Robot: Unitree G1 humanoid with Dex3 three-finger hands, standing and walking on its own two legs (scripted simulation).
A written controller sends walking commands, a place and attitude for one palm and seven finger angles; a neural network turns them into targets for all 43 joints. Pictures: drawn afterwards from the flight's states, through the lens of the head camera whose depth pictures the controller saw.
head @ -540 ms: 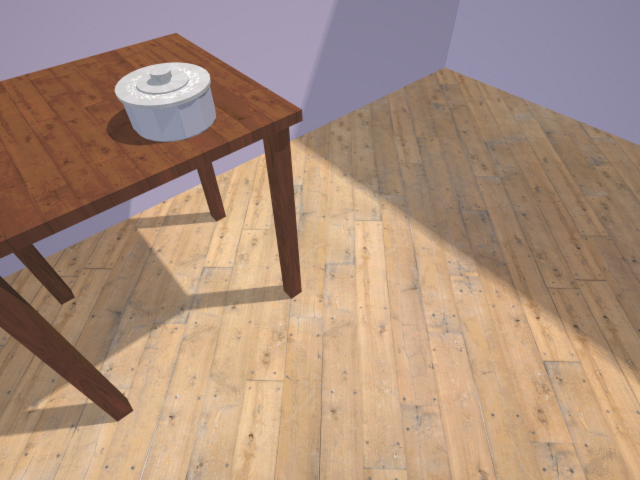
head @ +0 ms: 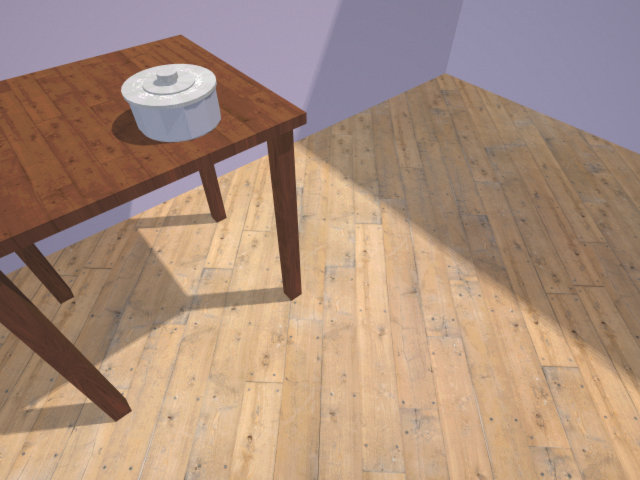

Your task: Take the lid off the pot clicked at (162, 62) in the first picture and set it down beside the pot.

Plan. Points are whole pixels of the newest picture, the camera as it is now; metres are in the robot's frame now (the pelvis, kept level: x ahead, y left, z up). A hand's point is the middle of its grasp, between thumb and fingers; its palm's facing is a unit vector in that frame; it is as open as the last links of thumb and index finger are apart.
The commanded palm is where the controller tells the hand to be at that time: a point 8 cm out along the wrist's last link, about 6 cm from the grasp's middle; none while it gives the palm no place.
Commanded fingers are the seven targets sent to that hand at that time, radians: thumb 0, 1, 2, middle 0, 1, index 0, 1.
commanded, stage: look at it before walking up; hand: left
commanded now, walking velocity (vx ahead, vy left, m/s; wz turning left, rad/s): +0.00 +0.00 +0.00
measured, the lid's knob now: (167, 74) +0.86 +0.38 +0.10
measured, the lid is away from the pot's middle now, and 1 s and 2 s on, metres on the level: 0.00 0.00 0.00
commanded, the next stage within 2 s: walk to a spot facing it in 0.10 s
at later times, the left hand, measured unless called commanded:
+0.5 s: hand out of the picture +0.04 +0.21 -0.18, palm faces -0.08 -0.96 -0.27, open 7.4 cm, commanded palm none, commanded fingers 0.00 0.90 0.90 -0.20 -0.30 -0.20 -0.30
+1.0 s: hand out of the picture +0.08 +0.13 -0.15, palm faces -0.24 -0.94 -0.24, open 7.4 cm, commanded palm none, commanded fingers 0.00 0.90 0.90 -0.20 -0.30 -0.20 -0.30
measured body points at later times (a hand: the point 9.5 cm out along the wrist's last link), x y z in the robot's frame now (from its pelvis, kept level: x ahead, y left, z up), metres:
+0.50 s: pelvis -0.01 +0.00 -0.01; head +0.01 -0.01 +0.44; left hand +0.05 +0.26 -0.16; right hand +0.02 -0.25 -0.17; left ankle -0.01 +0.14 -0.75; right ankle -0.01 -0.10 -0.74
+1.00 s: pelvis +0.08 -0.06 +0.00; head +0.09 -0.09 +0.45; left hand +0.09 +0.18 -0.13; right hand +0.09 -0.33 -0.15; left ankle +0.18 +0.09 -0.66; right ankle -0.02 -0.10 -0.75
